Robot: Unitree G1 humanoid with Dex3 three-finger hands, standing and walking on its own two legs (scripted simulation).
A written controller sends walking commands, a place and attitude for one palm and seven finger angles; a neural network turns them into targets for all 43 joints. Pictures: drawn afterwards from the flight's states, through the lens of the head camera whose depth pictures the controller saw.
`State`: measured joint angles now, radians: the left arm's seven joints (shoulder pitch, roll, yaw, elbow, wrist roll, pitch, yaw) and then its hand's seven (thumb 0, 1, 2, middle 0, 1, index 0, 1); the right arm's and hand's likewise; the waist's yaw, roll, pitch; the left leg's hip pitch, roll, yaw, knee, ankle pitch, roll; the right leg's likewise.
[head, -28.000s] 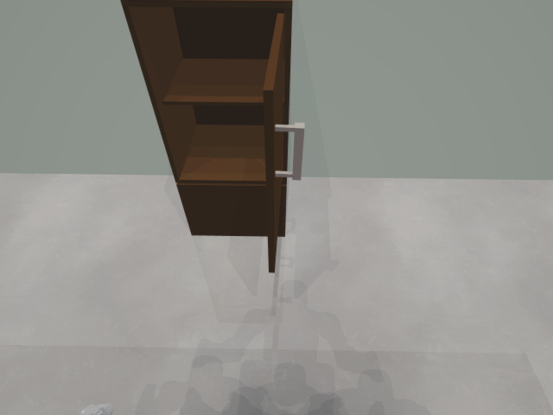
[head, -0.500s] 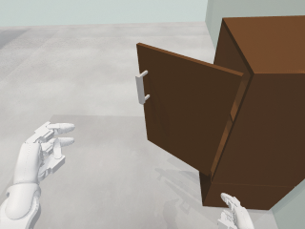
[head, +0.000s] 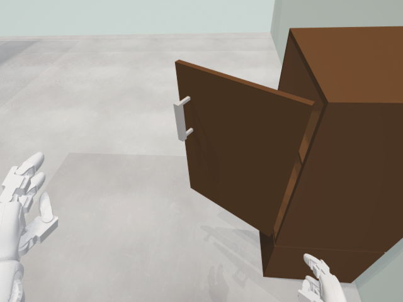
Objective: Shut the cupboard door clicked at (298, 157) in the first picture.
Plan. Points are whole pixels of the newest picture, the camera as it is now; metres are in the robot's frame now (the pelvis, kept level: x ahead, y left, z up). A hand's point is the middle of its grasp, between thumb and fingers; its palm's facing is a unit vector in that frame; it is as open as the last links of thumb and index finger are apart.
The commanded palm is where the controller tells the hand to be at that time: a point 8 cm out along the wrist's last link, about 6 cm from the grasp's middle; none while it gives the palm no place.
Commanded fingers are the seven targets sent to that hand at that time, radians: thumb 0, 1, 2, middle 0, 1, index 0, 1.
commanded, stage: draw the hand back to the body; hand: left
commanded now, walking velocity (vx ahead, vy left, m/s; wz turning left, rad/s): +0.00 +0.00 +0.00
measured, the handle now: (184, 119) +0.64 +0.14 +0.01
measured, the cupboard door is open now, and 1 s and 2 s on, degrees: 57 57 57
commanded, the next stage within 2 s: step back with the hand held close in 0.02 s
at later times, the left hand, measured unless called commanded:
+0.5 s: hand (39, 217) +0.19 +0.28 +0.15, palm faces +0.32 -0.79 -0.53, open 7.4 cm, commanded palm +0.13 +0.32 +0.17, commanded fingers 0.00 0.90 0.90 -0.20 -0.30 -0.20 -0.30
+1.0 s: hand out of the picture +0.07 +0.31 +0.16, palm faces +0.44 -0.74 -0.51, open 7.4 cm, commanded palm +0.01 +0.34 +0.17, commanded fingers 0.00 0.90 0.90 -0.20 -0.30 -0.20 -0.30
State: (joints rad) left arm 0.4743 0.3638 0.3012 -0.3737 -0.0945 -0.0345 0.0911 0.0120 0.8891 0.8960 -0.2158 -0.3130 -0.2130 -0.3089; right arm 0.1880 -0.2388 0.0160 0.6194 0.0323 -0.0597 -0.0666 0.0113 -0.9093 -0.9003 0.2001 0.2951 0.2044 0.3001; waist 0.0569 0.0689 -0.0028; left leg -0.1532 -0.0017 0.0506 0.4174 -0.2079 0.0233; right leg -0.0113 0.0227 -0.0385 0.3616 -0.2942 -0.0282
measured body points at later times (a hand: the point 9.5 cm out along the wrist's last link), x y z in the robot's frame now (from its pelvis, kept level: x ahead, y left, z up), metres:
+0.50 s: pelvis -0.02 +0.02 -0.01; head -0.01 +0.00 +0.44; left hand +0.17 +0.32 +0.18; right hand +0.16 -0.23 -0.09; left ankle +0.01 +0.10 -0.74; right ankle -0.06 -0.10 -0.74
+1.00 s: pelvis -0.12 +0.04 -0.02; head -0.09 +0.05 +0.43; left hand +0.04 +0.35 +0.18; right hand +0.07 -0.19 -0.10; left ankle +0.01 +0.11 -0.74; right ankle -0.09 -0.10 -0.74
